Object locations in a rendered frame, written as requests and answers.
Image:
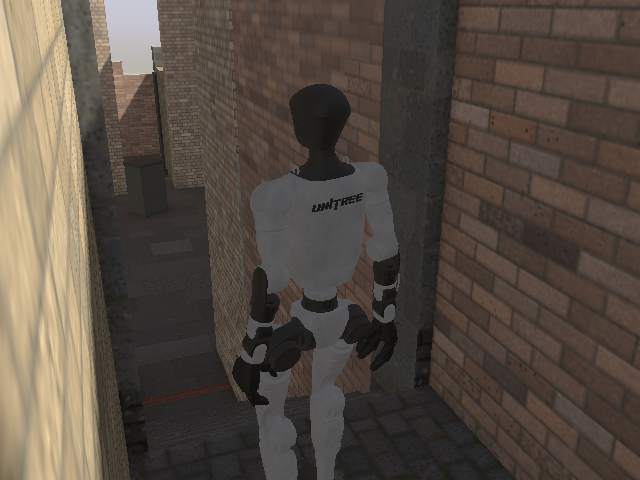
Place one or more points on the robot right thigh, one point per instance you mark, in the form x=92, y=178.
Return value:
x=328, y=363

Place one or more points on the robot left hand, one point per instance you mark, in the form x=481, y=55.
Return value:
x=247, y=376

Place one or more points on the robot left thigh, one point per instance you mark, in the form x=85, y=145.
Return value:
x=283, y=353

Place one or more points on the right robot upper arm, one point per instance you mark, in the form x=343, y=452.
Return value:
x=383, y=244

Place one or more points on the robot thigh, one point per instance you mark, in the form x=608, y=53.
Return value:
x=328, y=363
x=283, y=353

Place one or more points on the robot right hand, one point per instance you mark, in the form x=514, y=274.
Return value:
x=379, y=331

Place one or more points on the left robot forearm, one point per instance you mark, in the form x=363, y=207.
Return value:
x=261, y=319

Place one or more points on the left robot upper arm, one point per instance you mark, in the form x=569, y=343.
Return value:
x=269, y=202

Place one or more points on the right robot forearm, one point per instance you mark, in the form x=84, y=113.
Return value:
x=384, y=289

